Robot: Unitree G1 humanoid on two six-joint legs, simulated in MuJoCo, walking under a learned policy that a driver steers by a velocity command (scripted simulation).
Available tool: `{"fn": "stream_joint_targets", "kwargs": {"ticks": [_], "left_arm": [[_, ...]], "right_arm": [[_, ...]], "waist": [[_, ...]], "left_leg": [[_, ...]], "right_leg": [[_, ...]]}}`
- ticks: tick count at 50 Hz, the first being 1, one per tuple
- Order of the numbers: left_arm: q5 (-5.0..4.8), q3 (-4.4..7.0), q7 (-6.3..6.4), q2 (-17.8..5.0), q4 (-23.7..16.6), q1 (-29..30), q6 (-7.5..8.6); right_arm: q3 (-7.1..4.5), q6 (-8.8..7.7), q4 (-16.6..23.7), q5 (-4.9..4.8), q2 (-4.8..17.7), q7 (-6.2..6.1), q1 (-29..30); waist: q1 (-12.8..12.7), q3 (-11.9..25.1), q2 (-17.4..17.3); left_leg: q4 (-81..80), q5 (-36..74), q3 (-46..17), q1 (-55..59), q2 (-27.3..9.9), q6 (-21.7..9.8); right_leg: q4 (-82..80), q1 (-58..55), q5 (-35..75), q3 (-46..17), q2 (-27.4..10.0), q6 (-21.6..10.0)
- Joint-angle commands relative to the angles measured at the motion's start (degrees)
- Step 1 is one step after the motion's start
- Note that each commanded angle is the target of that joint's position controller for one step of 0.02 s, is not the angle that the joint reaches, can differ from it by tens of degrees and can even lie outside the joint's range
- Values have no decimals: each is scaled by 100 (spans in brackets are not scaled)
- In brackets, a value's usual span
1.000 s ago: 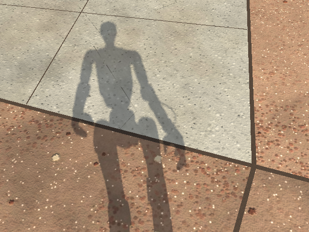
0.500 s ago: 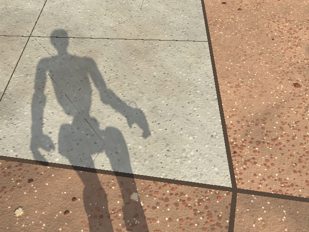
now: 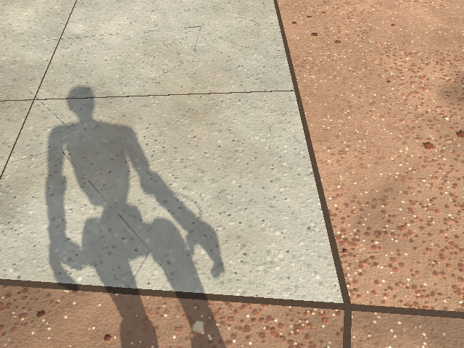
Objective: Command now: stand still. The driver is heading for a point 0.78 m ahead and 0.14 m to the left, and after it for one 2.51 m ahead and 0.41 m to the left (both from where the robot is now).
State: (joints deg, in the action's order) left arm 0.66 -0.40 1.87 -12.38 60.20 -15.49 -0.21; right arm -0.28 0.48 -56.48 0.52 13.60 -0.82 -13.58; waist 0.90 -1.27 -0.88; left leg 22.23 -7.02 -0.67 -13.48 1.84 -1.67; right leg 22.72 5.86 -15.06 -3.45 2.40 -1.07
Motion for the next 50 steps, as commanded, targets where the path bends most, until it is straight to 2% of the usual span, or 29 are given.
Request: {"fn": "stream_joint_targets", "kwargs": {"ticks": [1,8,9,11,12,13,14,16,18,20,22,23,24,25,26,27,28,29,30,31,33,35,38,42,45,46,48,49,50], "left_arm": [[-3,81,27,-575,-48,-153,58],[-12,49,43,-474,151,-283,75],[-4,46,41,-459,190,-369,75],[18,166,47,-735,183,-445,37],[26,218,51,-828,165,-547,16],[30,278,70,-936,174,-689,14],[42,340,98,-1006,167,-679,36],[94,380,112,-897,137,-706,151],[91,399,103,-812,120,-694,295],[98,424,90,-832,92,-665,403],[112,457,51,-912,49,-597,454],[95,478,27,-967,8,-493,460],[69,485,2,-1004,-47,-367,464],[92,452,-30,-941,-86,-401,476],[100,368,-87,-718,-314,-249,493],[131,278,-197,-345,-707,-84,554],[199,340,-244,-649,-784,310,557],[110,349,-308,-690,-854,497,613],[76,347,-321,-678,-830,490,661],[136,358,-310,-686,-804,408,642],[209,354,-324,-655,-826,299,492],[200,351,-321,-620,-956,486,367],[180,307,-352,-518,-1229,1127,316],[68,228,-412,-387,-1511,1875,335],[28,227,-413,-430,-1645,2067,344],[28,246,-406,-475,-1648,1979,351],[35,319,-351,-610,-1498,1404,358],[26,383,-309,-725,-1297,767,373],[29,447,-271,-789,-1011,-77,404]], "right_arm": [[-87,-42,1,-3,472,-22,-122],[-52,-38,-354,-2,380,-58,-268],[-42,-32,-403,3,350,-58,-317],[-74,1,-379,21,379,-33,-264],[-88,17,-296,47,374,0,-103],[-82,12,-165,73,274,43,120],[-70,-21,-25,136,187,85,263],[-144,-115,115,168,307,135,315],[-193,-224,211,140,330,194,367],[-221,-276,359,86,289,254,514],[-249,-274,475,42,250,300,510],[-270,-276,453,27,224,308,293],[-313,-286,322,31,219,300,-168],[-420,-318,89,61,371,264,-854],[-602,-370,-87,125,877,171,-1706],[-664,-375,-197,83,1334,148,-2217],[-595,-313,-186,52,1132,163,-1795],[-584,-298,33,85,1050,160,-1272],[-564,-307,181,82,959,154,-921],[-526,-328,282,38,853,140,-695],[-466,-394,298,-17,700,110,-684],[-462,-448,219,-55,716,84,-909],[-421,-472,102,-40,628,63,-1202],[-372,-524,23,10,550,57,-1376],[-351,-566,-48,73,581,12,-1370],[-348,-577,-54,87,610,-11,-1283],[-359,-596,-43,126,719,-71,-1109],[-375,-573,-54,182,782,-95,-1078],[-390,-532,-50,193,842,-101,-1033]], "waist": [[5,-241,199],[-20,-242,97],[-38,-126,124],[-116,-312,409],[-222,-519,590],[-331,-760,865],[-352,-985,1080],[-292,-1098,717],[-249,-1008,542],[-243,-811,633],[-185,-697,728],[-47,-635,708],[202,-482,562],[461,-139,197],[826,239,-912],[764,531,-2060],[522,148,-937],[354,-160,-395],[177,-250,3],[22,-255,62],[-107,-130,-179],[-122,-159,-187],[33,-340,-206],[294,-429,-306],[280,-530,-280],[192,-509,-260],[-104,-176,-319],[-366,154,-346],[-709,543,-284]], "left_leg": [[-327,-123,-668,457,-562,-109],[-312,30,-663,453,-577,-72],[-293,-377,-623,485,-514,-76],[204,-1660,-416,-79,-148,-182],[610,-2095,-307,-634,30,-236],[1201,-2000,-61,-1180,191,-241],[1912,-1741,76,-1596,27,-245],[2705,-1739,-66,-2383,-347,-271],[2575,-1598,-47,-2504,-518,-250],[2166,-1455,140,-2067,-507,-247],[1705,-1334,413,-1390,-380,-321],[1418,-1169,604,-831,-230,-381],[1104,-961,817,-24,33,-456],[888,-1011,805,916,286,-575],[4,-2064,-938,1823,-637,-969],[-1254,-2693,-4250,2552,-2083,-1675],[-1236,-2656,-4148,2208,-2067,-1678],[-1031,-2082,-3495,1735,-1921,-1593],[-1039,-1316,-2893,1324,-1677,-1420],[-1075,-715,-2473,1030,-1453,-1290],[-1131,282,-1936,872,-1154,-1229],[-1171,937,-1641,956,-1056,-1279],[-1342,1416,-1289,1036,-945,-1191],[-1449,2129,-766,1233,-874,-909],[-1554,2541,-551,1598,-1106,-823],[-1449,2978,-437,1739,-1168,-780],[-697,4748,-180,2039,-1224,-646],[132,5444,-62,2192,-1214,-580],[1255,5487,86,2091,-1126,-518]], "right_leg": [[-690,809,32,-630,-658,-240],[-647,688,258,-564,-646,-272],[-731,655,-246,-575,-618,-299],[-850,654,-1868,-695,-614,-487],[-1081,606,-2648,-990,-826,-653],[-1447,476,-3160,-1426,-1246,-872],[-1715,412,-3185,-1798,-1767,-1114],[-1800,-46,-2430,-1797,-2116,-1328],[-1613,-459,-1381,-1216,-1995,-1214],[-1441,-471,-664,-655,-1836,-1056],[-1227,-184,-270,-250,-1777,-954],[-959,109,-50,-20,-1717,-879],[-373,482,568,285,-1576,-774],[725,839,1345,646,-1339,-648],[2728,1781,1283,1310,-864,-281],[4350,3433,-1591,1050,133,-43],[4858,3849,-1453,186,-299,-198],[4888,3884,-793,126,-544,-267],[4553,3615,-315,105,-729,-280],[4220,3300,-124,114,-809,-227],[3883,2965,85,232,-772,-46],[3577,3147,283,362,-720,120],[2777,3391,825,579,-707,238],[1703,3093,1590,846,-575,40],[1162,2836,1646,883,-461,-251],[1035,2660,1522,891,-380,-371],[957,1957,1025,986,-30,-601],[923,1444,725,1006,175,-705],[590,648,754,1055,323,-811]]}}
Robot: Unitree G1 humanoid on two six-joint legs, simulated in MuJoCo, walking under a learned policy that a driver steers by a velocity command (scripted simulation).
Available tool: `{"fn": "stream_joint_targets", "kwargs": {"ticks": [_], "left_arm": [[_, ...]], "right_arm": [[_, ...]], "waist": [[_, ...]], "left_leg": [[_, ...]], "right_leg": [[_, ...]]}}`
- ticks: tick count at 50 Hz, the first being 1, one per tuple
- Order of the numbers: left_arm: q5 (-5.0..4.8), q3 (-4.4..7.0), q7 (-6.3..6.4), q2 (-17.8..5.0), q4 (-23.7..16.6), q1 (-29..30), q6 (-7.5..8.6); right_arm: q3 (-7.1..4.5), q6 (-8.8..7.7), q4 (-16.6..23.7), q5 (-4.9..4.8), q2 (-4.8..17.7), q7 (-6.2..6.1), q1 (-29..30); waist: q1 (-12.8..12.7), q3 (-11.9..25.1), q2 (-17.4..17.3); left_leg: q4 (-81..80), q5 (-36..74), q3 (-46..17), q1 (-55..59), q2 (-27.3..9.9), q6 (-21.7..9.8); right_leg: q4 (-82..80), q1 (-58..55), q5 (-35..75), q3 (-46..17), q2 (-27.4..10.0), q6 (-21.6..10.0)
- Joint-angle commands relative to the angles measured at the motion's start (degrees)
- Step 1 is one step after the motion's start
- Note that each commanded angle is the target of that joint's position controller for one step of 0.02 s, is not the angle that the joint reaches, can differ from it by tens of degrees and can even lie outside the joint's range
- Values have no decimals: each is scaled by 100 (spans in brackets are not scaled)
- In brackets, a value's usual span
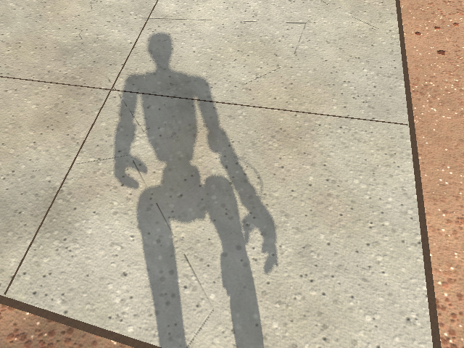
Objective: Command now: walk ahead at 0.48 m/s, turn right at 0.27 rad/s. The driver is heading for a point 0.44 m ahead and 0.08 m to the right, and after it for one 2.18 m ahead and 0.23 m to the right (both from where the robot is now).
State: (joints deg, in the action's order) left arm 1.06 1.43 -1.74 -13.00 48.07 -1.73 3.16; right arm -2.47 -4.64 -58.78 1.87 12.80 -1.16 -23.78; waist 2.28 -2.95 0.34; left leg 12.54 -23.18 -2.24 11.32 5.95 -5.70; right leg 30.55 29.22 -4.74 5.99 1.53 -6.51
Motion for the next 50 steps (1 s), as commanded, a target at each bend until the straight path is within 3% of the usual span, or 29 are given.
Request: {"fn": "stream_joint_targets", "kwargs": {"ticks": [1,2,3,4,5,7,11,14,18,21,23,25,26,27,28,29,30,31,32,34,36,39,42,44,46,47,48,49,50], "left_arm": [[89,354,145,-943,398,-2276,88],[211,541,172,-1603,428,-2745,66],[-24,513,83,-1361,477,-2323,-24],[-103,482,60,-1215,345,-1681,-26],[-77,409,47,-888,274,-1393,-22],[-55,317,104,-636,337,-1322,24],[-93,380,138,-919,401,-1662,137],[-109,392,137,-915,416,-2027,100],[-92,416,167,-922,419,-2498,38],[-30,422,234,-938,402,-2668,-45],[7,443,290,-981,308,-2534,-92],[-33,482,300,-1104,137,-2123,-52],[-135,469,257,-1038,1,-1938,17],[-230,347,282,-579,-249,-2133,67],[-365,389,350,-630,-238,-3135,-23],[-115,413,385,-925,119,-3193,-140],[-14,391,324,-821,128,-2664,-177],[7,338,279,-613,101,-2397,-212],[52,299,227,-503,59,-2183,-282],[106,257,186,-444,131,-2313,-424],[65,213,222,-437,114,-2159,-481],[22,186,312,-543,-5,-1663,-563],[-9,173,354,-620,-161,-1225,-593],[-39,139,397,-554,-208,-1169,-530],[-56,112,464,-455,-142,-1494,-425],[-35,145,506,-588,-136,-1627,-364],[66,225,560,-1022,-207,-1697,-318],[70,341,557,-1482,-346,-1213,-335],[102,295,543,-1208,-397,-1036,-331]], "right_arm": [[-141,-22,261,23,880,-57,21],[-38,-48,430,-163,365,33,-482],[-107,-101,469,-38,694,89,-273],[-115,-146,710,2,790,110,376],[-102,-211,813,-5,823,140,722],[-83,-105,910,58,682,158,808],[-7,151,1121,114,452,184,1005],[12,185,1482,84,468,201,1879],[55,175,1780,23,460,244,2578],[98,119,1969,-29,448,205,2869],[81,53,1946,-53,563,156,2576],[-11,-36,1707,-51,854,67,1675],[-73,-143,1585,16,1095,0,942],[-132,-156,1555,116,1501,-75,219],[-230,-17,1570,-30,1691,-26,415],[-147,69,1713,-116,1104,28,808],[13,65,1728,-139,560,44,1130],[129,66,1664,-97,271,51,1342],[175,37,1554,-105,234,36,1336],[136,26,1359,-92,469,77,1320],[83,39,1295,-78,665,112,1316],[-86,203,1250,-82,1027,130,1114],[-201,445,1289,-74,1079,131,1092],[-259,567,1301,-59,1064,127,1108],[-299,647,1315,-103,1049,113,1204],[-291,657,1328,-138,960,97,1159],[-226,638,1422,-186,658,95,1034],[-222,618,1547,-246,522,66,1139],[-326,632,1438,-28,932,49,1025]], "waist": [[-1190,1129,-196],[-923,1752,1042],[-762,1784,811],[-562,862,447],[-487,441,-51],[-141,49,-233],[-63,73,26],[-339,-100,149],[-684,37,280],[-771,63,348],[-608,230,479],[-141,549,512],[227,980,273],[303,1934,-677],[-172,2900,-1862],[-292,2427,-742],[-235,1603,-355],[-312,1147,-239],[-356,863,-471],[-544,820,-750],[-583,890,-801],[-416,873,-867],[-302,600,-914],[-299,440,-901],[-482,419,-827],[-523,426,-650],[-440,493,208],[-355,157,1389],[-232,92,702]], "left_leg": [[3667,5918,358,-1326,-1414,-48],[6191,2372,622,-3445,-458,293],[6967,-393,1,-4584,-15,235],[6885,117,-290,-5047,-484,145],[6474,563,-250,-4932,-748,145],[5761,673,-208,-4394,-998,283],[4759,903,83,-4259,-1091,646],[3736,1700,213,-4617,-1093,845],[2883,2297,203,-4790,-920,875],[2404,2135,276,-4600,-604,811],[1921,1943,152,-3926,-410,689],[1181,2199,87,-2696,-314,495],[947,3119,-266,-1439,-895,299],[1573,5758,-1430,-42,-2585,-9],[1617,7145,-3131,645,-3571,-1064],[1414,6173,-2949,-117,-3190,-1076],[1187,5671,-2177,-870,-2702,-928],[959,5422,-1682,-1417,-2339,-728],[780,5376,-1320,-1793,-2074,-622],[698,5734,-936,-2319,-1725,-561],[698,5737,-918,-2331,-1593,-589],[560,4011,-1290,-2434,-1582,-646],[202,1445,-1796,-2858,-1508,-618],[154,933,-2059,-3047,-1481,-567],[385,1046,-2135,-3286,-1337,-338],[591,768,-2065,-3560,-1151,-77],[1406,-44,-1595,-4020,-741,249],[2809,-624,-197,-4619,306,435],[4055,-823,-237,-4260,-137,476]], "right_leg": [[-291,-2940,-540,-632,-174,-544],[-465,-4571,-874,-3542,-1828,-1542],[-1445,-4647,-1122,-5241,-2114,-1840],[-1567,-3855,-1603,-4425,-1951,-1647],[-1742,-3062,-1306,-3768,-1774,-1447],[-1907,-1986,-264,-2953,-1266,-1112],[-2042,-1470,517,-2288,-875,-1062],[-2121,-1595,580,-2250,-700,-864],[-1789,-2308,1122,-2333,-634,-633],[-1114,-2666,2727,-2299,-584,-460],[-621,-2690,3148,-2418,-519,-208],[259,-2516,3399,-2513,-290,85],[1289,-1930,2619,-2398,-26,244],[2870,-1126,-726,-1676,343,364],[4132,-346,-3437,-1241,930,439],[4477,-175,-2923,-1415,494,426],[4308,-151,-2560,-1422,424,502],[3880,-221,-2399,-1463,276,568],[3368,-381,-2251,-1475,122,622],[2833,-1034,-1980,-1073,150,703],[2134,-1189,-1974,-812,145,757],[1637,-1183,-1990,-728,155,736],[1304,-1205,-1971,-708,194,659],[851,-1392,-1879,-690,241,595],[-251,-2009,-1392,-652,295,464],[-909,-2415,-1303,-882,84,353],[-1637,-2765,-1791,-1941,-1034,93],[-2210,-2186,-1498,-3302,-2217,-516],[-1944,-1691,-284,-2969,-2377,-811]]}}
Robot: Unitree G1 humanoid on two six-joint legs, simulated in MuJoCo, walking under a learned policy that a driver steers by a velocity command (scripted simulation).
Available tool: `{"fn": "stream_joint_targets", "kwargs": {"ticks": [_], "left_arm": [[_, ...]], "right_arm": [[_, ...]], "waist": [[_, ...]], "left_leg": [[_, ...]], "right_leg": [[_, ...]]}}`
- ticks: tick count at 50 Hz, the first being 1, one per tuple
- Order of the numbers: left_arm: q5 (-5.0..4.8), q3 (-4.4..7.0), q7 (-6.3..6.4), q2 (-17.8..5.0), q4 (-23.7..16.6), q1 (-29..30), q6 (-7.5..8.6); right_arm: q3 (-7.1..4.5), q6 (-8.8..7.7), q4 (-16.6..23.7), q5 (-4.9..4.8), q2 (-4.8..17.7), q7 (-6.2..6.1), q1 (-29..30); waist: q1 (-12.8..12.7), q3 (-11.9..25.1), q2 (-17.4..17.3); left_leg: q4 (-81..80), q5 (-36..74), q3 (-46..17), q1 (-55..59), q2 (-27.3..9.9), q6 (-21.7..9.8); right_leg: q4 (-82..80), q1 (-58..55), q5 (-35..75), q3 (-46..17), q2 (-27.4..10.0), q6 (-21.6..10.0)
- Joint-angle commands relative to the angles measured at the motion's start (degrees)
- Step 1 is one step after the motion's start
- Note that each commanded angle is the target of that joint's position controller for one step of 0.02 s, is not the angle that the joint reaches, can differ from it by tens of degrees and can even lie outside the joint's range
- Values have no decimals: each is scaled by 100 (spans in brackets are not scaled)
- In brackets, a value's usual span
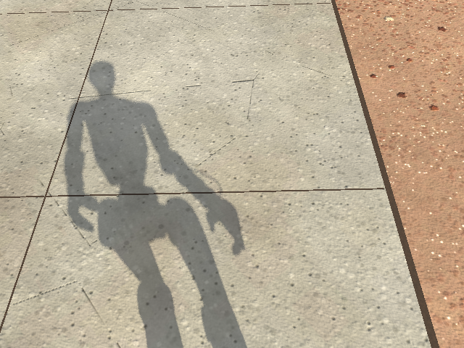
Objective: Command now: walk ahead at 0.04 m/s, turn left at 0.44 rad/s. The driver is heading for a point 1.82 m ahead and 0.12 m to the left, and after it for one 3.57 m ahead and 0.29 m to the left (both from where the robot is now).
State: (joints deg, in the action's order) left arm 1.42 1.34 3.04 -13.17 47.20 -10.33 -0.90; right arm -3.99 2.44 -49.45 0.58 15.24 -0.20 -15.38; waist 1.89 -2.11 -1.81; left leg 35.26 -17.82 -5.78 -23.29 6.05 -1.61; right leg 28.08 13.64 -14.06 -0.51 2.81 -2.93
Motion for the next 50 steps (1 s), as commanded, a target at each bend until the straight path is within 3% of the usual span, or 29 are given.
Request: {"fn": "stream_joint_targets", "kwargs": {"ticks": [1,2,3,5,9,14,16,18,19,20,21,22,23,25,26,28,31,38,41,43,44,45,46,47,48,49,50], "left_arm": [[12,203,55,-826,-406,108,97],[-6,156,44,-656,-464,307,106],[-15,144,53,-640,-512,362,124],[0,155,40,-663,-507,143,125],[7,259,13,-891,-361,-418,106],[49,370,-144,-1163,-354,-391,93],[32,398,-189,-1229,-312,-369,73],[-43,396,-209,-1216,-268,-270,30],[-41,333,-228,-960,-277,-458,12],[-29,149,-235,-331,-585,-439,-17],[-32,208,-147,-660,-500,-110,-145],[-108,227,-162,-695,-439,-165,-206],[-120,237,-188,-721,-334,-207,-206],[-23,258,-248,-787,-37,-566,-196],[-23,236,-278,-715,93,-714,-201],[-77,213,-303,-647,149,-670,-210],[-75,235,-289,-726,91,-458,-235],[-85,237,-328,-570,-77,-356,-221],[-123,241,-370,-535,-157,-437,-193],[-122,233,-392,-486,-145,-674,-135],[-72,272,-375,-676,-168,-719,-76],[21,412,-330,-1346,-264,-797,1],[-33,543,-333,-1797,-212,-1117,-6],[-56,504,-313,-1577,-120,-1330,0],[-108,467,-268,-1396,-180,-935,-13],[-112,423,-246,-1218,-323,-440,-55],[-145,406,-225,-1150,-429,-215,-67]], "right_arm": [[-230,-44,357,96,695,-26,-75],[-238,9,246,105,634,-14,-283],[-252,59,227,123,625,6,-328],[-228,125,272,101,571,75,-209],[-145,198,583,39,456,198,374],[-72,213,852,-46,423,251,599],[-62,178,868,-63,416,226,494],[-35,69,774,17,396,159,178],[-96,-32,759,130,753,101,40],[-203,-113,925,69,1460,78,170],[-166,-146,723,11,1188,31,-256],[-36,-155,713,21,834,11,84],[52,-136,765,33,598,-18,521],[184,-159,792,31,329,-119,865],[240,-185,712,40,246,-135,774],[220,-214,585,49,419,-170,670],[123,-153,481,36,716,-206,551],[1,-104,409,87,743,-211,543],[-49,-98,410,94,820,-189,635],[-91,-60,414,58,905,-174,776],[-103,-48,379,67,868,-154,669],[-40,-19,522,111,531,-108,481],[13,72,806,86,456,-209,1076],[-5,135,785,79,541,-221,1135],[-5,124,701,12,523,-202,975],[-33,78,605,2,642,-179,825],[-64,57,562,77,753,-144,734]], "waist": [[55,81,562],[188,52,458],[214,120,633],[50,158,837],[-325,258,962],[-422,379,1204],[-361,424,1240],[-45,446,931],[-53,634,74],[-186,538,-1422],[209,664,-753],[-66,364,-587],[-215,102,-522],[-368,195,-680],[-371,333,-543],[-295,301,-449],[-142,110,-533],[-117,111,-409],[-183,300,-475],[-406,378,-392],[-454,327,18],[-303,392,1490],[-606,91,1671],[-542,21,819],[-336,-80,661],[-151,-131,548],[-111,-24,739]], "left_leg": [[2326,-1153,115,-584,-173,71],[2751,-890,180,-541,-221,130],[3015,-699,244,-668,-254,183],[2999,-617,393,-869,-308,344],[2065,-743,534,-909,-458,493],[811,-936,924,151,-441,261],[194,-778,995,506,-365,136],[-1494,651,925,1430,-349,-11],[-2044,1123,-110,2308,-1090,-135],[-1987,3567,-2027,2536,-2804,-825],[-1708,4032,-1615,2002,-2864,-1427],[-1736,3792,-1160,1813,-2514,-1429],[-1872,3279,-791,1620,-2146,-1184],[-1891,3627,-201,1741,-1731,-884],[-1859,3824,3,1798,-1692,-834],[-1804,3602,180,1848,-1720,-796],[-1763,2929,59,1853,-1912,-936],[-1623,2616,-36,1796,-2282,-1255],[-1349,2880,122,1768,-2324,-1148],[-898,2454,450,1438,-2176,-805],[-341,1649,732,1010,-1929,-419],[1169,-448,1371,-169,-1197,63],[2052,-2036,949,-824,-338,190],[2659,-1833,465,-741,-530,222],[2787,-1315,353,-857,-621,228],[2631,-849,304,-943,-701,241],[2661,-590,331,-984,-693,262]], "right_leg": [[-1503,-25,1343,-1796,-2195,-1135],[-1367,-20,1832,-1240,-1878,-989],[-1272,-237,2100,-902,-1698,-900],[-1073,-641,2762,-485,-1538,-882],[-863,-1375,3025,-382,-1777,-984],[-561,-1021,3180,-94,-1898,-910],[-341,-947,3182,-111,-1905,-853],[197,-453,2482,154,-1705,-431],[1018,325,1268,484,-1384,-47],[1844,1624,-1893,901,-444,371],[2444,1132,-2169,105,-579,351],[2659,1145,-1897,-9,-579,326],[2555,1155,-1492,-79,-615,312],[2343,862,-934,-23,-547,344],[2216,622,-851,-66,-477,372],[1911,473,-854,-129,-351,402],[1826,665,-1006,-42,-303,388],[1805,779,-1428,199,-374,254],[1284,411,-1308,346,-317,129],[160,-246,-439,447,-213,-12],[-691,-638,171,-82,-364,-139],[-1280,-1294,1441,-2086,-1782,-494],[-1246,-721,3089,-3054,-2604,-1410],[-1041,-664,3602,-2725,-2326,-1558],[-1025,-637,3111,-2265,-1949,-1423],[-1071,-729,2570,-1948,-1541,-1121],[-1043,-919,2656,-1826,-1354,-989]]}}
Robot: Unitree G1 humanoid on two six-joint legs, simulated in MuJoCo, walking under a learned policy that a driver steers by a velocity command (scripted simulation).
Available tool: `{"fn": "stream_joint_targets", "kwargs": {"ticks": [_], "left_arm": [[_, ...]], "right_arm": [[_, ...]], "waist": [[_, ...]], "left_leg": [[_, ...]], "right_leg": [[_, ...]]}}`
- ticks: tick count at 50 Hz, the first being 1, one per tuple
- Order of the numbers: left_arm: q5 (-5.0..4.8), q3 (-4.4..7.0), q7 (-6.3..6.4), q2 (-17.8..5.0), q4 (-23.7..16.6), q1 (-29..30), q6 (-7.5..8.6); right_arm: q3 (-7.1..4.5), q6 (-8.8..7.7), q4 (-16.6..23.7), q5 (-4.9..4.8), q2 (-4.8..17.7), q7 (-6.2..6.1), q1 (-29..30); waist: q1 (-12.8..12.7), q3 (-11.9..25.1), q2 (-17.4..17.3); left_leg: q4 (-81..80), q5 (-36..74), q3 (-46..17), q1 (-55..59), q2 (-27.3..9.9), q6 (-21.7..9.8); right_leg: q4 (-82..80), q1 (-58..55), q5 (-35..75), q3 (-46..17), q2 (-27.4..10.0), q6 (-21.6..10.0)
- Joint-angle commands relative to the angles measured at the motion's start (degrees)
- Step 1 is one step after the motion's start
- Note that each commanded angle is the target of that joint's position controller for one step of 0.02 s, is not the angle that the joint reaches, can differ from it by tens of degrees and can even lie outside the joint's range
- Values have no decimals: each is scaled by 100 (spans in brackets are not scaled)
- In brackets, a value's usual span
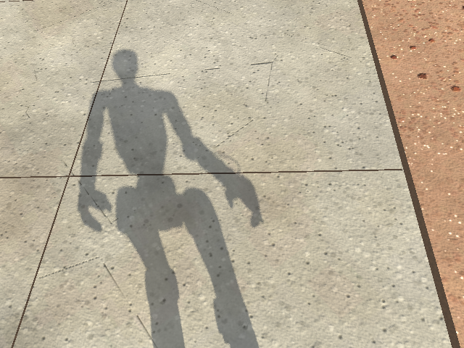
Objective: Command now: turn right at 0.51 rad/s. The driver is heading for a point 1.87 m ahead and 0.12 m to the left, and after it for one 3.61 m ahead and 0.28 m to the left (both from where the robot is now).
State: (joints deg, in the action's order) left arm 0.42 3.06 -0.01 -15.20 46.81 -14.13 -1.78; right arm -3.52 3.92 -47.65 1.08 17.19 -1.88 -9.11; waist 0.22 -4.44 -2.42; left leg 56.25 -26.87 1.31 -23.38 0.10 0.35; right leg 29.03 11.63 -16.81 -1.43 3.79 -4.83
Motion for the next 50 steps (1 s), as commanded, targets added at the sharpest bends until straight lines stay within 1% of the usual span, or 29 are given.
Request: {"fn": "stream_joint_targets", "kwargs": {"ticks": [1,2,3,4,6,8,14,21,23,24,25,26,27,28,29,30,31,32,33,34,35,37,40,43,46,47,48,49,50], "left_arm": [[-51,211,62,-875,-426,161,24],[-68,217,44,-891,-421,54,41],[-73,238,29,-926,-376,-124,62],[-59,242,23,-927,-337,-234,79],[0,213,20,-839,-271,-400,98],[48,191,30,-821,-188,-553,147],[75,185,35,-925,40,-866,369],[124,194,28,-960,181,-1011,560],[125,201,41,-986,211,-945,602],[115,200,45,-998,214,-848,613],[90,193,46,-1007,208,-708,617],[84,158,43,-947,227,-709,629],[101,92,34,-800,190,-665,659],[50,-40,0,-381,-125,-619,692],[193,31,-3,-675,-140,-573,689],[250,54,-39,-819,-136,-389,682],[224,34,-106,-776,-145,-194,718],[200,22,-135,-713,-158,-129,722],[247,5,-153,-691,-165,-131,668],[285,-17,-175,-646,-159,-143,603],[302,-27,-184,-622,-203,-92,546],[291,-46,-186,-580,-348,226,468],[253,-98,-203,-512,-682,1059,439],[208,-188,-246,-382,-888,1629,464],[152,-271,-253,-305,-1044,2095,505],[134,-271,-238,-340,-1069,2105,517],[127,-250,-211,-422,-1028,1926,528],[130,-198,-165,-564,-910,1556,540],[121,-130,-100,-732,-712,959,563]], "right_arm": [[-118,-96,330,73,580,71,-1],[-119,-90,341,57,558,102,-32],[-109,-95,365,59,530,134,-51],[-102,-95,370,74,505,164,-44],[-104,-109,391,119,513,219,123],[-109,-175,405,135,521,253,273],[-50,-428,421,118,406,309,520],[18,-549,631,42,360,387,813],[23,-568,675,25,356,405,705],[22,-577,650,21,344,403,518],[10,-592,544,24,322,385,142],[-51,-625,331,38,410,337,-429],[-168,-683,94,69,705,266,-1261],[-305,-724,54,148,1373,221,-2062],[-279,-687,-50,-13,1270,294,-1886],[-222,-661,97,-52,977,342,-1352],[-175,-675,199,-36,761,365,-1044],[-136,-691,232,-23,638,353,-914],[-105,-720,209,-49,572,329,-914],[-100,-755,177,-70,570,309,-963],[-109,-787,123,-105,594,293,-1100],[-134,-804,23,-146,653,264,-1350],[-133,-764,-118,-132,606,222,-1749],[-121,-728,-224,-116,562,169,-2026],[-73,-741,-353,-81,471,103,-2256],[-66,-756,-374,-67,489,83,-2218],[-67,-774,-369,-54,543,65,-2086],[-77,-797,-353,-37,628,54,-1950],[-88,-812,-354,-6,699,53,-1860]], "waist": [[51,440,802],[29,575,715],[-15,721,645],[-59,730,682],[-201,471,902],[-293,214,994],[-433,101,855],[-485,-160,757],[-364,-220,738],[-226,-205,714],[16,-107,617],[268,162,398],[623,652,-82],[753,1164,-1232],[465,848,-1068],[235,281,-316],[153,102,38],[40,22,124],[-38,27,15],[-73,119,-77],[-78,190,-82],[-40,188,-32],[175,59,-50],[354,89,-117],[531,58,-191],[485,57,-217],[342,112,-243],[151,279,-289],[-99,582,-336]], "left_leg": [[693,465,-352,-910,-51,105],[743,566,-360,-890,-35,142],[667,665,-357,-903,-58,177],[547,747,-332,-1005,-88,202],[169,872,-307,-1239,-147,226],[-248,958,-277,-1363,-171,251],[-1234,1150,-212,-1274,-222,144],[-1865,1094,-79,-846,-236,-212],[-2088,1080,-43,-434,-183,-359],[-2291,1097,35,-6,-101,-434],[-2648,1269,174,710,67,-510],[-2906,1272,227,1636,326,-586],[-3200,939,-455,2710,-72,-778],[-4095,-484,-3241,3749,-1684,-1408],[-4712,-764,-4789,3558,-2008,-1681],[-4512,-683,-4036,3048,-1879,-1681],[-4487,56,-3386,2570,-1587,-1597],[-4559,771,-2869,2234,-1298,-1455],[-4608,1424,-2521,2070,-1073,-1362],[-4600,2119,-2269,2022,-921,-1342],[-4561,2747,-2139,2030,-863,-1377],[-4555,3439,-1956,2035,-764,-1401],[-4516,4114,-1842,2038,-582,-1250],[-4328,4740,-1752,2192,-445,-1061],[-4355,5133,-1788,2404,-544,-946],[-4326,5288,-1810,2466,-617,-901],[-4195,5610,-1791,2501,-665,-827],[-3869,6329,-1760,2581,-686,-744],[-3245,7052,-1725,2707,-671,-679]], "right_leg": [[-1079,-890,3288,-1652,-1343,-756],[-1046,-988,3400,-1626,-1320,-737],[-1161,-1092,2669,-1688,-1263,-741],[-1353,-1184,1610,-1782,-1228,-767],[-1797,-1157,-413,-2073,-1177,-806],[-2043,-1135,-915,-2261,-1233,-832],[-2130,-1172,-687,-2289,-1385,-954],[-2160,-848,-621,-1965,-1646,-945],[-2093,-699,-228,-1737,-1714,-845],[-1960,-533,198,-1540,-1704,-757],[-1620,-281,880,-1244,-1606,-624],[-836,-24,1895,-880,-1367,-480],[593,445,2355,-325,-981,-267],[2674,1876,660,379,-233,123],[3421,2887,-1069,-13,88,130],[3796,3127,-653,-266,-391,66],[3684,2996,-174,-273,-599,82],[3423,2786,76,-241,-736,139],[3209,2618,199,-191,-806,245],[3149,2500,281,-99,-796,352],[3125,2514,320,-15,-761,451],[2942,2725,477,109,-742,614],[2279,2991,959,281,-654,747],[1446,2848,1479,377,-480,724],[657,2426,1830,503,-329,523],[441,2168,1851,468,-297,413],[230,1769,1761,428,-240,290],[129,1252,1531,420,-107,166],[106,649,1236,405,29,41]]}}
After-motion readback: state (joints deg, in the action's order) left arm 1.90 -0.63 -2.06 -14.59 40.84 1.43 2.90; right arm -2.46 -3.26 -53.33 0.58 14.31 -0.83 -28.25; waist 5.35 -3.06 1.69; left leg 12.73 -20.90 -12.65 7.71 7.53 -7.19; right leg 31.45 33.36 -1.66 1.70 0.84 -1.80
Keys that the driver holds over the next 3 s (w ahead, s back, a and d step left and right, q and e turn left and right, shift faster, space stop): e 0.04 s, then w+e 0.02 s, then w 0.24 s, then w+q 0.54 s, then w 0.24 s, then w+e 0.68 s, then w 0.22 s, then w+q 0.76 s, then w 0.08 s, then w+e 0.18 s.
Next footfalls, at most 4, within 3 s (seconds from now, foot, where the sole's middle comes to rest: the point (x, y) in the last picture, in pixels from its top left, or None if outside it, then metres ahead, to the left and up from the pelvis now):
0.54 left None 0.22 0.12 -0.77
1.04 right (252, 303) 0.59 0.03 -0.77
1.54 left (181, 239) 0.81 0.25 -0.77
2.04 right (256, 182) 1.03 0.00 -0.77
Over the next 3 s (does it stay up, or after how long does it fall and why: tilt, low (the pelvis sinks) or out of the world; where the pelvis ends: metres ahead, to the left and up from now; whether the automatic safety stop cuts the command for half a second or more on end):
stays up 1.41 0.11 0.00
